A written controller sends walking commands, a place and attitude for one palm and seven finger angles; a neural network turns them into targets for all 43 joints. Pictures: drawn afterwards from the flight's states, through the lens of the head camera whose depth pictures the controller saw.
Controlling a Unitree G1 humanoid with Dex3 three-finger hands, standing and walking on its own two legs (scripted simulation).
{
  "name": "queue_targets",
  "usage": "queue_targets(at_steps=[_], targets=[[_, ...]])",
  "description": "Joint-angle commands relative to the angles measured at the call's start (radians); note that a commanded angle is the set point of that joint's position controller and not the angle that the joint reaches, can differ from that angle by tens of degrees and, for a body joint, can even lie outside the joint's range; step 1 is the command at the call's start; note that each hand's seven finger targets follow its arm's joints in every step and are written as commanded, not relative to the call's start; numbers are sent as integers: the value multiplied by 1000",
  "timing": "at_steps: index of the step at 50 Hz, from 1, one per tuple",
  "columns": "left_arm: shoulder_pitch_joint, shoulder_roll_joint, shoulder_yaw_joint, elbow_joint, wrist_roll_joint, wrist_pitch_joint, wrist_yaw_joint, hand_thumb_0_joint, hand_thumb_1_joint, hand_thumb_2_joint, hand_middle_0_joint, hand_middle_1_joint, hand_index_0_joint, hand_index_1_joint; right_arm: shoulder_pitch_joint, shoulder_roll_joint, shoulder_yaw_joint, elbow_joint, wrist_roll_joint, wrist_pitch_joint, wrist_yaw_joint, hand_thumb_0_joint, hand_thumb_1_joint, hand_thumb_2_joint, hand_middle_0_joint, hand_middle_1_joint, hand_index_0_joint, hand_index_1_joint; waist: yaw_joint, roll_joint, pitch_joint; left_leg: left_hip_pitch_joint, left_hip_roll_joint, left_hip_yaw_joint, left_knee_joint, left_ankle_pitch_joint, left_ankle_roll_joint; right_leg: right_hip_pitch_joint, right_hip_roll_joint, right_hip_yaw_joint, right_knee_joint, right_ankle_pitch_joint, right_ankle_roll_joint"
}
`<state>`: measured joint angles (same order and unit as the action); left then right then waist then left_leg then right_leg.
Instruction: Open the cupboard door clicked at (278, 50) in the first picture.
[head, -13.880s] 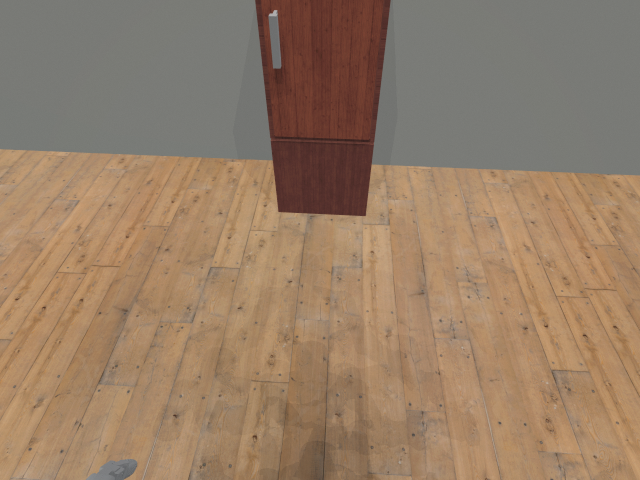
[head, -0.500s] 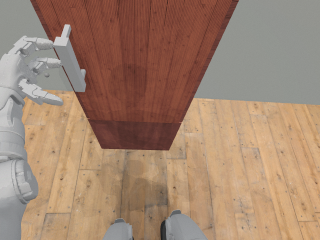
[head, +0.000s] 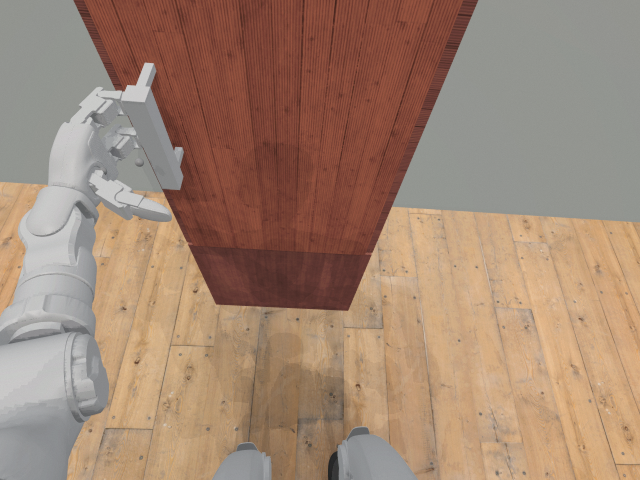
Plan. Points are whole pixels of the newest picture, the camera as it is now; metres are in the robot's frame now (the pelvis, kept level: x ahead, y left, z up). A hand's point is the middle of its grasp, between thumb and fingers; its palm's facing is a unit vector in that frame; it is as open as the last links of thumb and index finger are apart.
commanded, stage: slide the fingers in behind the handle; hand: left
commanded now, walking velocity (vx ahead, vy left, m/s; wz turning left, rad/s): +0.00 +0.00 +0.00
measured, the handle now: (161, 131) +0.53 +0.18 +0.08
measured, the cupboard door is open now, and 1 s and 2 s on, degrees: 0 0 3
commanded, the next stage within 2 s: close the thumb around the handle in 0.80 s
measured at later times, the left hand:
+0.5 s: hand (166, 161) +0.48 +0.17 +0.08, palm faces -0.09 -1.00 -0.02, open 14.0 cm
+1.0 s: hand (160, 160) +0.49 +0.17 +0.08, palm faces -0.10 -0.99 -0.01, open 13.5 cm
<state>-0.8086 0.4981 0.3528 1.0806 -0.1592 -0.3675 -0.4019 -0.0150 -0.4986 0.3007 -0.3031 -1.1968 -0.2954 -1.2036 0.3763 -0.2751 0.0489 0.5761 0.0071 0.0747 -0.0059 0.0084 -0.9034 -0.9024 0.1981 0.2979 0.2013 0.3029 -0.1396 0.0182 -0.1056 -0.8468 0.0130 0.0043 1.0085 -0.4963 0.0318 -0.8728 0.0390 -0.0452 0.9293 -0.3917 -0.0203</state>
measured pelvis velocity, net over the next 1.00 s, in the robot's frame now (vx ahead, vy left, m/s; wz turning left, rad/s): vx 0.00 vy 0.00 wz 0.00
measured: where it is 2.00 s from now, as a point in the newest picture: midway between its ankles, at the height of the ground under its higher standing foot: outside the picture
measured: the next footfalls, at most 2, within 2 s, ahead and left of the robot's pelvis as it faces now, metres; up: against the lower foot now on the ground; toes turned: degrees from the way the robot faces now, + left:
none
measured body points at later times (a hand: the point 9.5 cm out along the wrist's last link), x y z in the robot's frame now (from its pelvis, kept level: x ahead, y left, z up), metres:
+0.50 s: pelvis -0.01 -0.01 +0.00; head +0.11 +0.00 +0.43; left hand +0.48 +0.22 +0.08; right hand +0.01 -0.27 -0.11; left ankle -0.01 +0.09 -0.68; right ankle +0.03 -0.11 -0.68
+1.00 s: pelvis +0.00 +0.00 +0.00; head +0.12 +0.01 +0.43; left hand +0.49 +0.23 +0.08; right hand +0.02 -0.27 -0.11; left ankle -0.01 +0.10 -0.68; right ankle +0.03 -0.11 -0.68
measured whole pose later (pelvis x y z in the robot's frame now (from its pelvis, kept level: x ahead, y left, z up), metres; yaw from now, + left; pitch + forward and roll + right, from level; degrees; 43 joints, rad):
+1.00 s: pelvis +0.00 +0.00 +0.00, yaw +0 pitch +20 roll -2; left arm -0.87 0.47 0.33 1.14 -0.13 -0.37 -0.34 -0.01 -0.47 0.31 -0.32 -1.21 -0.34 -1.24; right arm 0.39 -0.28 0.05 0.60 0.00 0.04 -0.01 0.01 -0.90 -0.90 0.20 0.30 0.20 0.30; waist -0.15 0.02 -0.10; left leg -0.88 0.01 0.00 1.02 -0.50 0.03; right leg -0.91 0.03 -0.05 0.95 -0.40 -0.02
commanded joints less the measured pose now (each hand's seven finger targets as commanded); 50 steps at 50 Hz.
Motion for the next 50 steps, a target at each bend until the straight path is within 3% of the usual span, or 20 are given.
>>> queue_targets(at_steps=[1,5,7,11,12,13,15,19,22,23,26,29,31,34,39,41,43,45,47,50], targets=[[-431,236,36,-173,-17,-45,14,0,-500,300,-300,-1200,-300,-1200,140,-175,-65,-59,6,-18,-17,0,-900,-900,200,300,200,300,-23,68,-414,224,-5,-47,-113,402,-1,254,12,29,-82,329,-11],[-455,206,8,-176,-1,-49,35,0,-500,300,-300,-1200,-300,-1200,133,-169,-64,-59,6,-26,-17,0,-900,-900,200,300,200,300,-24,78,-405,213,-7,-43,-117,355,0,239,8,37,-89,294,-8],[-487,229,27,-208,-1,-70,44,0,-500,300,-300,-1200,-300,-1200,137,-169,-66,-53,2,-32,-16,0,-900,-900,200,300,200,300,-17,118,-460,248,-8,-47,-111,383,-5,245,7,39,-79,310,-11],[-462,214,27,-189,-1,-80,54,0,-500,300,-300,-1200,-300,-1200,142,-166,-67,-54,3,-37,-16,0,-900,-900,200,300,200,300,-18,77,-468,235,-10,-45,-105,402,-1,266,9,38,-73,337,-11],[-464,196,9,-174,2,-74,53,0,-500,300,-300,-1200,-300,-1200,136,-163,-64,-51,3,-39,-13,0,-900,-900,200,300,200,300,-20,98,-450,218,-10,-39,-109,372,-3,257,7,41,-77,318,-8],[-457,232,41,-164,4,-70,60,0,-500,300,-300,-1200,-300,-1200,141,-168,-66,-49,4,-37,-14,0,-900,-900,200,300,200,300,-15,52,-443,186,-10,-37,-109,347,1,282,6,45,-81,312,-6],[-449,230,37,-145,8,-57,64,0,-500,300,-300,-1200,-300,-1200,141,-168,-65,-54,6,-36,-15,0,-900,-900,200,300,200,300,-20,42,-419,151,-15,-28,-116,314,6,297,4,52,-89,304,-5],[-482,233,33,-162,12,-61,67,0,-500,300,-300,-1200,-300,-1200,138,-164,-61,-59,5,-41,-17,0,-900,-900,200,300,200,300,-19,63,-417,135,-17,-23,-116,288,7,301,1,61,-91,289,-5],[-471,267,61,-201,10,-85,66,0,-500,300,-300,-1200,-300,-1200,144,-165,-64,-64,4,-45,-18,0,-900,-900,200,300,200,300,-3,82,-490,167,-17,-24,-109,343,4,336,3,65,-76,342,-8],[-473,230,35,-199,8,-86,64,0,-500,300,-300,-1200,-300,-1200,142,-161,-64,-61,4,-47,-17,0,-900,-900,200,300,200,300,-14,86,-486,181,-16,-24,-107,348,4,318,4,63,-78,344,-7],[-438,270,73,-158,2,-80,56,0,-500,300,-300,-1200,-300,-1200,148,-169,-65,-59,5,-46,-19,0,-900,-900,200,300,200,300,-9,37,-457,138,-18,-19,-104,330,10,342,6,67,-82,342,-7],[-450,221,24,-143,9,-62,47,0,-500,300,-300,-1200,-300,-1200,146,-165,-64,-55,9,-45,-19,0,-900,-900,200,300,200,300,-20,64,-428,140,-17,-19,-114,310,8,308,3,63,-90,319,-5],[-476,230,29,-136,4,-60,44,0,-500,300,-300,-1200,-300,-1200,147,-169,-62,-53,7,-46,-22,0,-900,-900,200,300,200,300,-27,66,-405,139,-17,-23,-111,297,10,289,4,61,-92,296,-8],[-505,202,4,-149,3,-61,42,0,-500,300,-300,-1200,-300,-1200,148,-168,-65,-46,7,-50,-23,0,-900,-900,200,300,200,300,-39,71,-433,167,-13,-28,-106,309,7,266,4,59,-89,294,-4],[-522,211,17,-146,2,-75,51,0,-500,300,-300,-1200,-300,-1200,155,-171,-66,-33,2,-57,-22,0,-900,-900,200,300,200,300,-36,93,-463,214,-9,-45,-97,353,0,230,6,46,-74,298,-7],[-517,244,39,-145,8,-75,57,0,-500,300,-300,-1200,-300,-1200,159,-175,-64,-38,1,-56,-22,0,-900,-900,200,300,200,300,-27,99,-464,206,-11,-46,-94,371,1,236,7,43,-65,309,-11],[-525,203,8,-172,14,-74,60,0,-500,300,-300,-1200,-300,-1200,156,-168,-68,-36,1,-55,-17,0,-900,-900,200,300,200,300,-32,130,-489,250,-8,-48,-95,397,-3,220,7,40,-66,320,-8],[-503,200,7,-150,15,-65,63,0,-500,300,-300,-1200,-300,-1200,155,-173,-68,-37,1,-50,-16,0,-900,-900,200,300,200,300,-35,101,-457,242,-4,-51,-97,392,-4,202,8,32,-69,306,-8],[-544,202,2,-166,16,-66,68,0,-388,348,-308,-1212,-308,-1212,159,-173,-68,-33,1,-50,-18,0,-900,-900,200,300,200,300,-42,101,-466,249,-3,-57,-98,398,-5,197,9,31,-67,305,-6],[-504,189,4,-172,13,-61,72,0,-220,420,-320,-1230,-320,-1230,161,-172,-71,-37,0,-48,-14,0,-900,-900,200,300,200,300,-29,113,-473,271,-3,-58,-102,427,-9,205,9,27,-69,320,-10]])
